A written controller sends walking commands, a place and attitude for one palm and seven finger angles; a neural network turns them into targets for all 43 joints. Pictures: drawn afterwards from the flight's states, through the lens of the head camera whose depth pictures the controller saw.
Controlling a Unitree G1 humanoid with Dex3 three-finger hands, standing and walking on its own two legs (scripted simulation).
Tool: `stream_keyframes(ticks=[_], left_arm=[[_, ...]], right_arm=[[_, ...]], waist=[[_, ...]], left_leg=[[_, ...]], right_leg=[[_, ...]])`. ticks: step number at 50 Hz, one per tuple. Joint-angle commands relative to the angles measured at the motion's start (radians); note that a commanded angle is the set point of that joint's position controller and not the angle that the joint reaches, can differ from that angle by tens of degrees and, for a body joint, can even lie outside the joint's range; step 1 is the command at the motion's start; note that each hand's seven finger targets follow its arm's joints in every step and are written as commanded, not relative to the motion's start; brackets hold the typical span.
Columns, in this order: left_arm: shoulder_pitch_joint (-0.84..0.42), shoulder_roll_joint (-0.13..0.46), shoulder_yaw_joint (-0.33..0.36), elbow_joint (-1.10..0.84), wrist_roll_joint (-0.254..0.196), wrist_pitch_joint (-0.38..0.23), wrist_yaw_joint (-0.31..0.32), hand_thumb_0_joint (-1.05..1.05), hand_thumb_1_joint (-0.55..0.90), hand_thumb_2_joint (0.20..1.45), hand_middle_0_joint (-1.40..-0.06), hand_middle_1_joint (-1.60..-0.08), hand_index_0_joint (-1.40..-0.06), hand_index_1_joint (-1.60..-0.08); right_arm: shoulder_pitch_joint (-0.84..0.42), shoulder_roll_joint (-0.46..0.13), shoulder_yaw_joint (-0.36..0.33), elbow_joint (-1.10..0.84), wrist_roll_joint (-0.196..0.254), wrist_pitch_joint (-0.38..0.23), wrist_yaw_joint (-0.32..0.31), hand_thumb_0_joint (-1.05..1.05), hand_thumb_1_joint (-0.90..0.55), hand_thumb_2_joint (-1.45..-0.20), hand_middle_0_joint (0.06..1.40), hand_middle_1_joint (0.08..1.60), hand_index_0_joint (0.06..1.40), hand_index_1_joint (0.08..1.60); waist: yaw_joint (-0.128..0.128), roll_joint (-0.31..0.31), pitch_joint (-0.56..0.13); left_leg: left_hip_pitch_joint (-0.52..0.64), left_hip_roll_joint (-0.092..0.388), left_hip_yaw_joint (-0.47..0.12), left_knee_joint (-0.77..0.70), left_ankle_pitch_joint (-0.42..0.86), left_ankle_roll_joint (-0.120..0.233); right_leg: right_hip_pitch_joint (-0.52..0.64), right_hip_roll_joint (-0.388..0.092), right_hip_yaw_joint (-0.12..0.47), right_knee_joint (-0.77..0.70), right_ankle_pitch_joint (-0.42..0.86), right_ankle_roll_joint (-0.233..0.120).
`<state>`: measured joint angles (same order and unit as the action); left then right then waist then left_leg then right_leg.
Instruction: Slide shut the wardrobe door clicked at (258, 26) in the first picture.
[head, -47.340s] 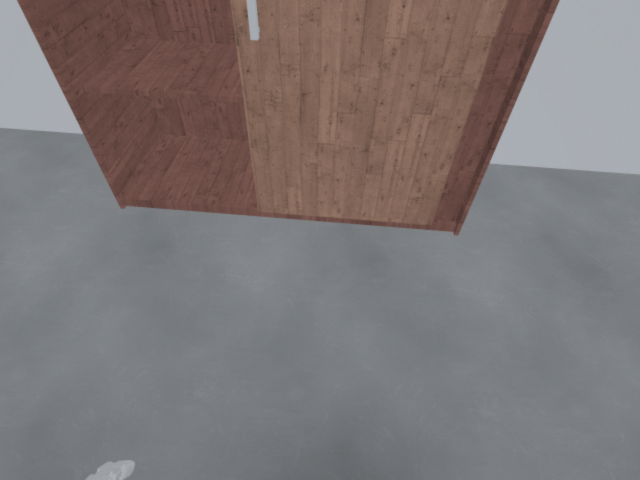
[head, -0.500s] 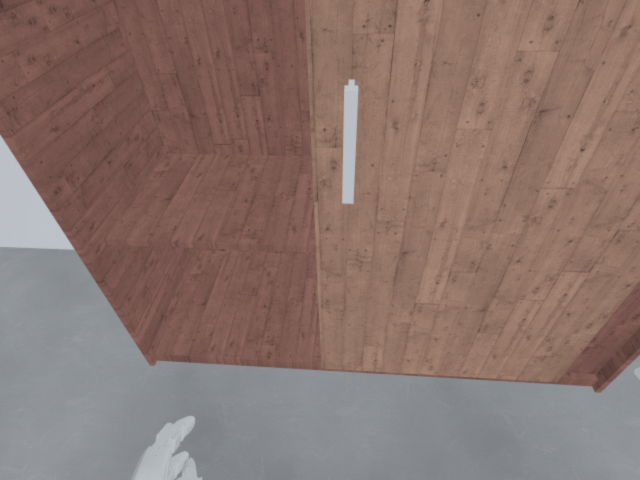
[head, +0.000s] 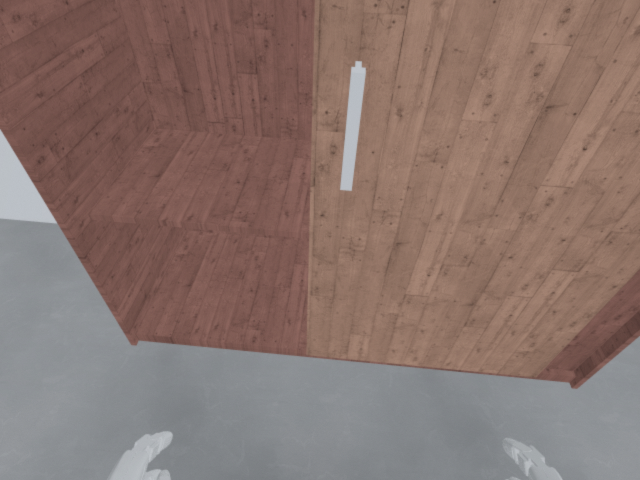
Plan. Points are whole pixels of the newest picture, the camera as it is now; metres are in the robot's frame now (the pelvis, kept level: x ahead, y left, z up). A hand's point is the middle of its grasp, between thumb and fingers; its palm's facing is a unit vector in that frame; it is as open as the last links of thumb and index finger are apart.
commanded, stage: let the arm hang, fingers relaxed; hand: right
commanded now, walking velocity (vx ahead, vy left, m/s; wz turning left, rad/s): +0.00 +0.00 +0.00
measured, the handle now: (351, 129) +0.64 +0.00 +0.14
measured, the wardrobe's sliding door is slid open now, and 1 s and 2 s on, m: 0.59 0.59 0.59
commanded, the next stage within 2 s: look to check the result in 0.90 s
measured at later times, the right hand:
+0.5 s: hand out of the picture -0.10 -0.18 -0.16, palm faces +0.02 +0.98 -0.19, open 7.4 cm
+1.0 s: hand out of the picture -0.02 -0.16 -0.17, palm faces +0.02 +0.99 -0.16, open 7.4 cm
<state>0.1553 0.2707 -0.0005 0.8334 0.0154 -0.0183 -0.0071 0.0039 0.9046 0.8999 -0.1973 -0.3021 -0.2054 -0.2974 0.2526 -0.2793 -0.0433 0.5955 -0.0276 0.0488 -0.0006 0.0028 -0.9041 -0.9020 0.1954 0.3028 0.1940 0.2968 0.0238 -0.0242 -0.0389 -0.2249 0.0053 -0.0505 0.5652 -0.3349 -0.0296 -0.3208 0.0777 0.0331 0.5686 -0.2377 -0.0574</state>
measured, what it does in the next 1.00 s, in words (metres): stands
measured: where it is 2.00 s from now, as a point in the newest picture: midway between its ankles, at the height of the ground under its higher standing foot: outside the picture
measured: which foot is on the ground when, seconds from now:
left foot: down 0.00-1.00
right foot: down 0.00-1.00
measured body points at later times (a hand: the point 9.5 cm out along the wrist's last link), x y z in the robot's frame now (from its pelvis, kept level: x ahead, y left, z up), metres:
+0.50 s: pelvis -0.01 -0.01 +0.01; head -0.01 -0.01 +0.46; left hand -0.04 +0.21 -0.15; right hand -0.09 -0.23 -0.15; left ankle -0.02 +0.14 -0.73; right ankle +0.04 -0.08 -0.73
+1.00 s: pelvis -0.01 +0.00 +0.01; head -0.01 -0.01 +0.46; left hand -0.03 +0.23 -0.14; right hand -0.02 -0.21 -0.15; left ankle -0.02 +0.14 -0.73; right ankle +0.04 -0.08 -0.73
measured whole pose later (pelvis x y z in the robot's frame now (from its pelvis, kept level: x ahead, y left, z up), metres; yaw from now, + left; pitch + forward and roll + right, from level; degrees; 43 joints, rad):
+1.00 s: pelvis -0.01 +0.00 +0.01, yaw +0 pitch -2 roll +1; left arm 0.33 0.15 0.01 1.10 0.01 0.00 0.03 0.00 0.91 0.90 -0.19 -0.30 -0.20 -0.30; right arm 0.33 -0.14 0.00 1.11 -0.01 0.00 -0.03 0.00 -0.91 -0.90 0.20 0.30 0.20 0.30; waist 0.02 0.01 0.01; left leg -0.15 0.00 -0.05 0.42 -0.25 -0.02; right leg -0.25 0.06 0.04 0.43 -0.16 -0.05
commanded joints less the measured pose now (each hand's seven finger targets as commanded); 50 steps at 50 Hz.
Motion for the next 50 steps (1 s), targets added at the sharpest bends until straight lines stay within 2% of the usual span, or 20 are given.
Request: stream_keyframes(ticks=[1, 2, 3, 5, 6, 7, 8, 12, 14, 16, 20, 23, 27, 29, 33, 38, 42, 43, 45, 50], left_arm=[[0.005, 0.116, 0.022, -0.013, 0.011, -0.002, 0.018, 0.000, 0.900, 0.900, -0.200, -0.300, -0.200, -0.300], [0.017, 0.108, 0.018, 0.010, 0.010, 0.000, 0.020, 0.000, 0.900, 0.900, -0.200, -0.300, -0.200, -0.300], [0.031, 0.104, 0.013, 0.028, 0.007, 0.003, 0.022, 0.000, 0.900, 0.900, -0.200, -0.300, -0.200, -0.300], [0.062, 0.079, 0.010, 0.074, 0.004, 0.002, 0.030, 0.000, 0.900, 0.900, -0.200, -0.300, -0.200, -0.300], [0.080, 0.063, 0.012, 0.093, 0.007, 0.003, 0.035, 0.000, 0.900, 0.900, -0.200, -0.300, -0.200, -0.300], [0.096, 0.057, 0.011, 0.111, 0.005, 0.004, 0.037, 0.000, 0.900, 0.900, -0.200, -0.300, -0.200, -0.300], [0.111, 0.058, 0.012, 0.121, 0.001, 0.008, 0.040, 0.000, 0.900, 0.900, -0.200, -0.300, -0.200, -0.300], [0.178, 0.045, 0.018, 0.178, -0.002, 0.008, 0.048, 0.000, 0.900, 0.900, -0.200, -0.300, -0.200, -0.300], [0.192, 0.035, 0.020, 0.197, -0.004, 0.010, 0.049, 0.000, 0.900, 0.900, -0.200, -0.300, -0.200, -0.300], [0.214, 0.021, 0.020, 0.214, -0.004, 0.011, 0.051, 0.000, 0.900, 0.900, -0.200, -0.300, -0.200, -0.300], [0.232, 0.003, 0.020, 0.232, -0.003, 0.017, 0.050, 0.000, 0.900, 0.900, -0.200, -0.300, -0.200, -0.300], [0.240, 0.005, 0.022, 0.237, -0.002, 0.019, 0.048, 0.000, 0.900, 0.900, -0.200, -0.300, -0.200, -0.300], [0.239, -0.017, 0.024, 0.245, 0.001, 0.014, 0.047, 0.000, 0.900, 0.900, -0.200, -0.300, -0.200, -0.300], [0.236, -0.020, 0.025, 0.243, 0.001, 0.013, 0.045, 0.000, 0.900, 0.900, -0.200, -0.300, -0.200, -0.300], [0.233, -0.025, 0.025, 0.243, 0.000, 0.012, 0.044, 0.000, 0.900, 0.900, -0.200, -0.300, -0.200, -0.300], [0.232, -0.028, 0.024, 0.240, 0.000, 0.005, 0.045, 0.000, 0.900, 0.900, -0.200, -0.300, -0.200, -0.300], [0.227, -0.029, 0.023, 0.242, 0.001, 0.002, 0.047, 0.000, 0.900, 0.900, -0.200, -0.300, -0.200, -0.300], [0.227, -0.026, 0.023, 0.239, 0.000, 0.003, 0.046, 0.000, 0.900, 0.900, -0.200, -0.300, -0.200, -0.300], [0.224, -0.028, 0.022, 0.241, 0.000, 0.002, 0.047, 0.000, 0.900, 0.900, -0.200, -0.300, -0.200, -0.300], [0.221, -0.027, 0.021, 0.244, 0.000, 0.006, 0.048, 0.000, 0.900, 0.900, -0.200, -0.300, -0.200, -0.300]], right_arm=[[0.028, -0.117, 0.004, 0.115, 0.004, -0.042, -0.014, 0.000, -0.900, -0.900, 0.200, 0.300, 0.200, 0.300], [0.036, -0.111, 0.010, 0.167, 0.006, -0.043, -0.015, 0.000, -0.900, -0.900, 0.200, 0.300, 0.200, 0.300], [0.045, -0.116, 0.013, 0.208, 0.007, -0.044, -0.016, 0.000, -0.900, -0.900, 0.200, 0.300, 0.200, 0.300], [0.080, -0.074, 0.020, 0.292, 0.011, -0.049, -0.016, 0.000, -0.900, -0.900, 0.200, 0.300, 0.200, 0.300], [0.101, -0.047, 0.015, 0.329, 0.011, -0.049, -0.018, 0.000, -0.900, -0.900, 0.200, 0.300, 0.200, 0.300], [0.120, -0.046, 0.019, 0.358, 0.012, -0.049, -0.018, 0.000, -0.900, -0.900, 0.200, 0.300, 0.200, 0.300], [0.134, -0.044, 0.023, 0.382, 0.011, -0.049, -0.019, 0.000, -0.900, -0.900, 0.200, 0.300, 0.200, 0.300], [0.186, -0.002, 0.035, 0.465, 0.013, -0.050, -0.021, 0.000, -0.900, -0.900, 0.200, 0.300, 0.200, 0.300], [0.207, 0.008, 0.040, 0.494, 0.012, -0.051, -0.025, 0.000, -0.900, -0.900, 0.200, 0.300, 0.200, 0.300], [0.220, 0.020, 0.043, 0.516, 0.013, -0.053, -0.029, 0.000, -0.900, -0.900, 0.200, 0.300, 0.200, 0.300], [0.242, 0.031, 0.046, 0.536, 0.013, -0.050, -0.035, 0.000, -0.900, -0.900, 0.200, 0.300, 0.200, 0.300], [0.252, 0.029, 0.045, 0.539, 0.010, -0.051, -0.038, 0.000, -0.900, -0.900, 0.200, 0.300, 0.200, 0.300], [0.246, 0.045, 0.040, 0.535, 0.010, -0.052, -0.040, 0.000, -0.900, -0.900, 0.200, 0.300, 0.200, 0.300], [0.239, 0.043, 0.039, 0.529, 0.009, -0.055, -0.041, 0.000, -0.900, -0.900, 0.200, 0.300, 0.200, 0.300], [0.223, 0.043, 0.035, 0.518, 0.007, -0.057, -0.042, 0.000, -0.900, -0.900, 0.200, 0.300, 0.200, 0.300], [0.199, 0.039, 0.031, 0.506, 0.008, -0.062, -0.042, 0.000, -0.900, -0.900, 0.200, 0.300, 0.200, 0.300], [0.179, 0.045, 0.030, 0.504, 0.012, -0.063, -0.040, 0.000, -0.900, -0.900, 0.200, 0.300, 0.200, 0.300], [0.183, 0.038, 0.029, 0.501, 0.010, -0.063, -0.041, 0.000, -0.900, -0.900, 0.200, 0.300, 0.200, 0.300], [0.173, 0.046, 0.031, 0.502, 0.013, -0.065, -0.040, 0.000, -0.900, -0.900, 0.200, 0.300, 0.200, 0.300], [0.170, 0.044, 0.034, 0.507, 0.015, -0.062, -0.040, 0.000, -0.900, -0.900, 0.200, 0.300, 0.200, 0.300]], waist=[[-0.017, 0.024, 0.044], [-0.018, -0.017, 0.046], [-0.019, -0.025, 0.060], [-0.019, -0.071, 0.048], [-0.018, -0.117, 0.046], [-0.019, -0.134, 0.044], [-0.020, -0.090, 0.055], [-0.015, -0.057, 0.061], [-0.018, -0.006, 0.080], [-0.017, 0.019, 0.091], [-0.015, 0.018, 0.147], [-0.020, 0.053, 0.145], [-0.018, 0.022, 0.156], [-0.019, 0.045, 0.162], [-0.020, 0.040, 0.181], [-0.018, 0.039, 0.154], [-0.014, 0.008, 0.147], [-0.018, 0.031, 0.148], [-0.013, 0.033, 0.143], [-0.013, 0.018, 0.152]], left_leg=[[-0.007, 0.068, -0.086, -0.154, 0.073, 0.074], [-0.004, 0.067, -0.089, -0.169, 0.052, 0.076], [0.006, 0.064, -0.084, -0.183, 0.039, 0.077], [0.016, 0.067, -0.089, -0.204, 0.036, 0.082], [0.019, 0.064, -0.082, -0.207, 0.037, 0.085], [0.022, 0.061, -0.075, -0.207, 0.036, 0.086], [0.023, 0.056, -0.061, -0.218, 0.028, 0.083], [0.016, 0.049, -0.042, -0.214, 0.036, 0.080], [0.013, 0.054, -0.041, -0.223, 0.040, 0.081], [0.010, 0.059, -0.045, -0.229, 0.047, 0.081], [-0.025, 0.056, -0.049, -0.231, -0.001, 0.082], [-0.023, 0.052, -0.049, -0.230, -0.023, 0.081], [-0.038, 0.050, -0.052, -0.216, -0.008, 0.080], [-0.033, 0.053, -0.057, -0.221, -0.006, 0.081], [-0.053, 0.055, -0.054, -0.227, -0.012, 0.079], [-0.031, 0.060, -0.057, -0.230, 0.024, 0.078], [-0.026, 0.063, -0.058, -0.232, 0.037, 0.078], [-0.019, 0.061, -0.057, -0.238, 0.036, 0.077], [-0.016, 0.067, -0.066, -0.243, 0.054, 0.079], [-0.026, 0.066, -0.065, -0.252, 0.032, 0.078]], right_leg=[[0.038, -0.122, 0.148, -0.161, 0.134, 0.003], [0.044, -0.120, 0.149, -0.177, 0.098, 0.005], [0.034, -0.121, 0.155, -0.186, 0.075, 0.004], [0.048, -0.117, 0.148, -0.200, 0.038, 0.006], [0.058, -0.120, 0.150, -0.209, 0.019, 0.004], [0.063, -0.123, 0.156, -0.221, -0.004, 0.002], [0.062, -0.129, 0.163, -0.224, -0.023, -0.001], [0.079, -0.151, 0.191, -0.267, -0.074, -0.009], [0.076, -0.152, 0.192, -0.265, -0.070, -0.013], [0.079, -0.146, 0.183, -0.258, -0.043, -0.012], [0.050, -0.141, 0.178, -0.272, -0.100, -0.008], [0.033, -0.137, 0.174, -0.267, -0.121, -0.009], [0.033, -0.138, 0.179, -0.287, -0.123, -0.009], [0.019, -0.134, 0.172, -0.279, -0.107, -0.008], [0.024, -0.128, 0.163, -0.270, -0.087, -0.004], [0.046, -0.124, 0.148, -0.251, -0.017, 0.000], [0.064, -0.124, 0.146, -0.254, 0.005, 0.003], [0.057, -0.125, 0.142, -0.243, 0.014, 0.002], [0.071, -0.121, 0.130, -0.233, 0.052, 0.006], [0.080, -0.124, 0.133, -0.237, 0.036, 0.007]])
